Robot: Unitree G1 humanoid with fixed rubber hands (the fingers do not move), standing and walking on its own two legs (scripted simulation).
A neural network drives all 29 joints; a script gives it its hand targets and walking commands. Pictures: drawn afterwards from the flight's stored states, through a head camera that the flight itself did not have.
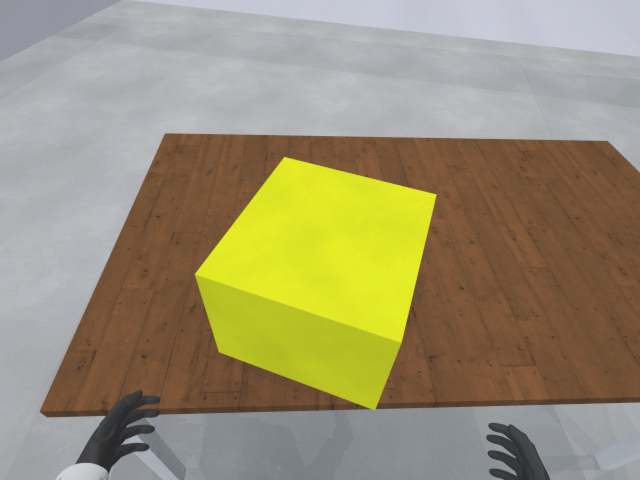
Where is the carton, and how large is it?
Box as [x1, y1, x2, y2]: [195, 157, 435, 409]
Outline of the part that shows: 284,157 195,273 218,350 222,353 374,409 401,342 435,194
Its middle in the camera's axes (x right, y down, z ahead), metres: +0.01 +0.05 +0.65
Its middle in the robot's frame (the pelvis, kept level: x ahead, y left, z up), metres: +0.46 +0.02 -0.03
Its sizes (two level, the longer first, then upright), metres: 0.293 0.275 0.211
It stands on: a table, 0.64 m high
